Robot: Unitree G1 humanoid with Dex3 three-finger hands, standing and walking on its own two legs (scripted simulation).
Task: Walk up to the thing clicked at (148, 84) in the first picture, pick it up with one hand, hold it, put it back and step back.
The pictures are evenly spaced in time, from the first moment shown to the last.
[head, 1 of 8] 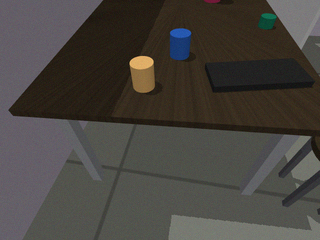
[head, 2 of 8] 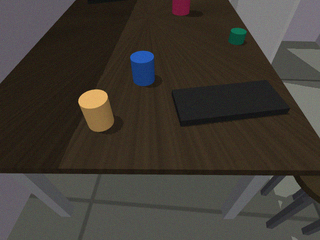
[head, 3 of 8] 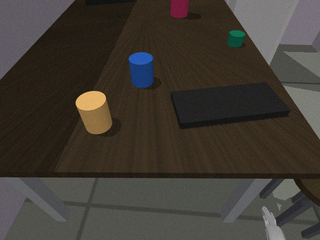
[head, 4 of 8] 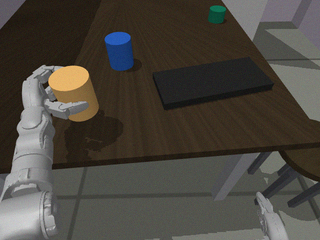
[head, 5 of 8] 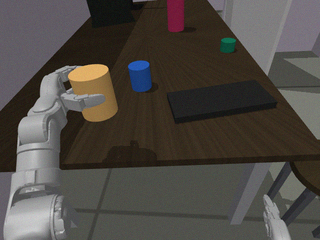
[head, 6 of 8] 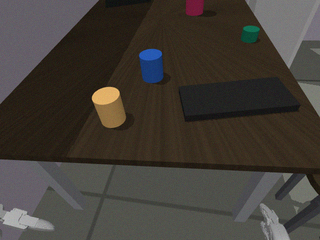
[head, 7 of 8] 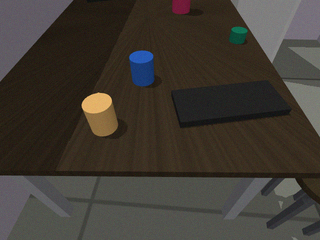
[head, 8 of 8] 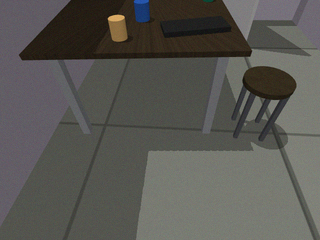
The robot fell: no
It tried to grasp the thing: yes
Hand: left
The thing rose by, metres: 0.25
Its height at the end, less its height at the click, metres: +0.00
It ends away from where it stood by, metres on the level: 0.03
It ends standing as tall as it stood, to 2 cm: yes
